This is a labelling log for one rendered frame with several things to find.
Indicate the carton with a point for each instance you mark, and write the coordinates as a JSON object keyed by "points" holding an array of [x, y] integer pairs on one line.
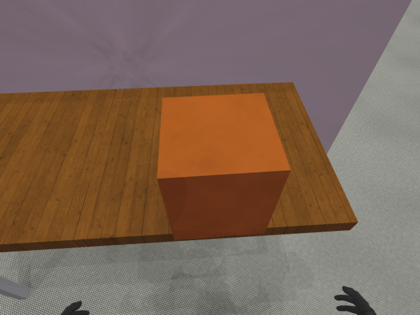
{"points": [[221, 165]]}

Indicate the left robot hand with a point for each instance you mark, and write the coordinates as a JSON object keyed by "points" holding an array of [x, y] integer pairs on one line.
{"points": [[71, 310]]}

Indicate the right robot hand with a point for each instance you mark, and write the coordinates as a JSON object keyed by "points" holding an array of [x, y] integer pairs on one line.
{"points": [[361, 305]]}

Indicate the table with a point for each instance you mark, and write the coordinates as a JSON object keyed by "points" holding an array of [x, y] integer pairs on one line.
{"points": [[79, 169]]}

